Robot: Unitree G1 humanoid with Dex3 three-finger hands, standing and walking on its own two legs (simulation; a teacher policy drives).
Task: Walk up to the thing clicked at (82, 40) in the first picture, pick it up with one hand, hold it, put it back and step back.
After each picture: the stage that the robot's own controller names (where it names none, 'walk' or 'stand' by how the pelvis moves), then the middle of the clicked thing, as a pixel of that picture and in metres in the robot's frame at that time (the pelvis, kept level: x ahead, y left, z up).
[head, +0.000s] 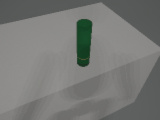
stand; (83, 45) +0.63 +0.02 -0.01
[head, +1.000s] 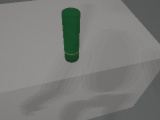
walk; (71, 38) +0.57 +0.08 +0.03
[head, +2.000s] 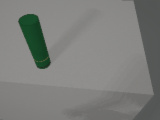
stand; (37, 44) +0.51 +0.25 +0.02
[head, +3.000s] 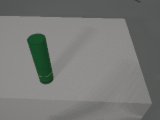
walk; (42, 61) +0.51 +0.20 -0.01
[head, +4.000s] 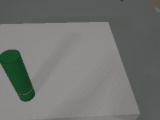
stand; (19, 78) +0.41 +0.27 -0.01
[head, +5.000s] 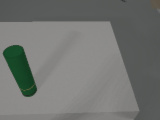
stand; (22, 73) +0.44 +0.27 -0.01
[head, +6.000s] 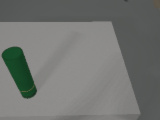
stand; (22, 75) +0.43 +0.27 -0.01
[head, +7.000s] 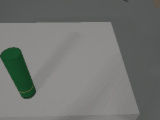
stand; (20, 76) +0.43 +0.28 -0.01
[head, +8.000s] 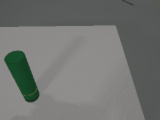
rise first; (24, 79) +0.42 +0.27 -0.01
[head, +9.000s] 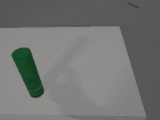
go down; (30, 75) +0.44 +0.27 +0.00
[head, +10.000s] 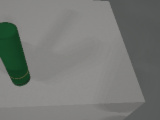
go down; (14, 59) +0.43 +0.24 +0.04
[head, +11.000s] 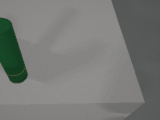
approach; (10, 56) +0.44 +0.25 +0.05
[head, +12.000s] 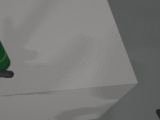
close; out of the picture +0.45 +0.27 +0.09
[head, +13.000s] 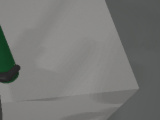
lift; out of the picture +0.43 +0.24 +0.09
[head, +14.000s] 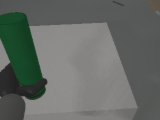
lift; (25, 61) +0.34 +0.17 +0.19
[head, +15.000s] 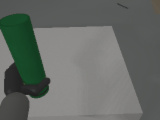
hold; (28, 61) +0.34 +0.17 +0.19
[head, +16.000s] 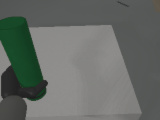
hold; (25, 64) +0.33 +0.18 +0.18
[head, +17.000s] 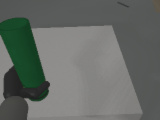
crouch; (28, 64) +0.33 +0.17 +0.18
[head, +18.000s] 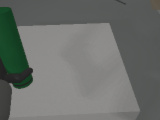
crouch; (12, 52) +0.39 +0.23 +0.18
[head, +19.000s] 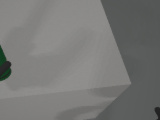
lower; out of the picture +0.45 +0.26 +0.06
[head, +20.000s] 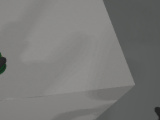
lower; out of the picture +0.45 +0.27 +0.09
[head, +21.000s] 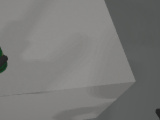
lower; out of the picture +0.46 +0.26 +0.09
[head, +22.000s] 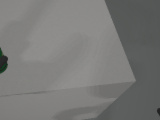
lower; out of the picture +0.46 +0.27 +0.09
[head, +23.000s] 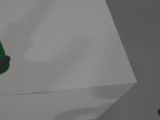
loosen; out of the picture +0.46 +0.26 +0.09
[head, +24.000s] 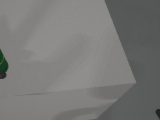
withdraw; out of the picture +0.44 +0.26 +0.09
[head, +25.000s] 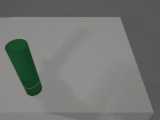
sink last; (26, 70) +0.42 +0.25 +0.04
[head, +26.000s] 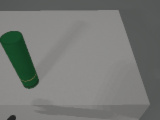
stand; (22, 63) +0.44 +0.26 +0.05
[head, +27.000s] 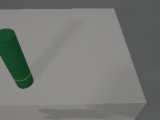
stand; (16, 62) +0.43 +0.27 +0.06
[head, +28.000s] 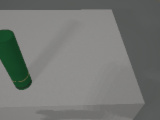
stand; (14, 63) +0.43 +0.27 +0.06
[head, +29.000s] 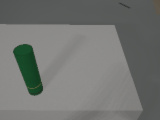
stand; (30, 72) +0.46 +0.25 -0.01
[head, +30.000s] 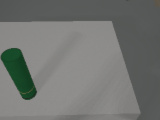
stand; (21, 76) +0.42 +0.27 -0.01
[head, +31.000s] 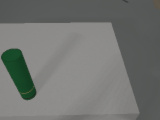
stand; (21, 77) +0.43 +0.27 -0.01
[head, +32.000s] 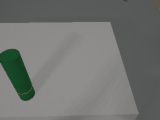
walk; (19, 77) +0.42 +0.28 -0.01
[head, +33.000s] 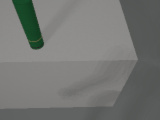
walk; (30, 25) +0.62 +0.27 +0.02
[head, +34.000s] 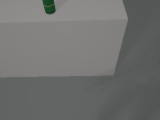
walk; out of the picture +0.96 +0.26 +0.01
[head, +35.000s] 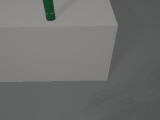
stand; (48, 2) +1.06 +0.28 +0.01
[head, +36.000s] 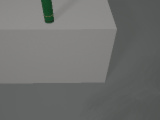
stand; (47, 5) +1.04 +0.27 -0.01
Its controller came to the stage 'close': yes
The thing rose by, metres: 0.21
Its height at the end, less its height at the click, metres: +0.00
